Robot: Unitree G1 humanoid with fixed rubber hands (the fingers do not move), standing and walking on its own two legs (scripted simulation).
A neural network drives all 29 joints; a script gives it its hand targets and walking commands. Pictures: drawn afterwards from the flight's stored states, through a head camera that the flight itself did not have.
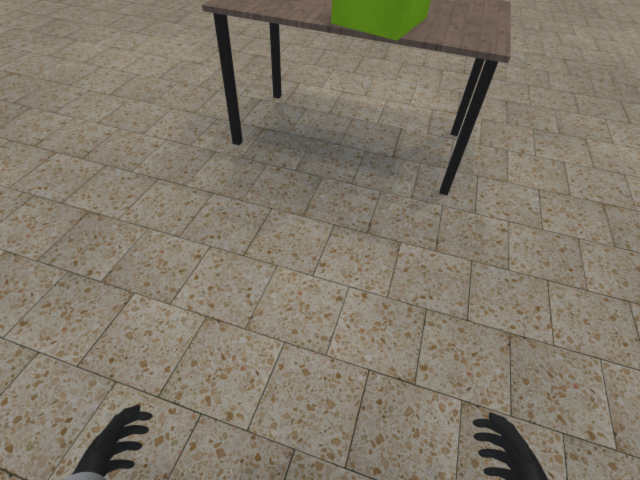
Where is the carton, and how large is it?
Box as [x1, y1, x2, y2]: [331, 0, 430, 40]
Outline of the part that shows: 331,22 396,40 426,17 430,0 332,0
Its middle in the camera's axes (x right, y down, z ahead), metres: +0.25 -0.93 +1.48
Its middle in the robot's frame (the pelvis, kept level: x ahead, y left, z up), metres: +1.74 -0.22 +0.02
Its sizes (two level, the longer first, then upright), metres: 0.305 0.281 0.181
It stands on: a table, 0.68 m high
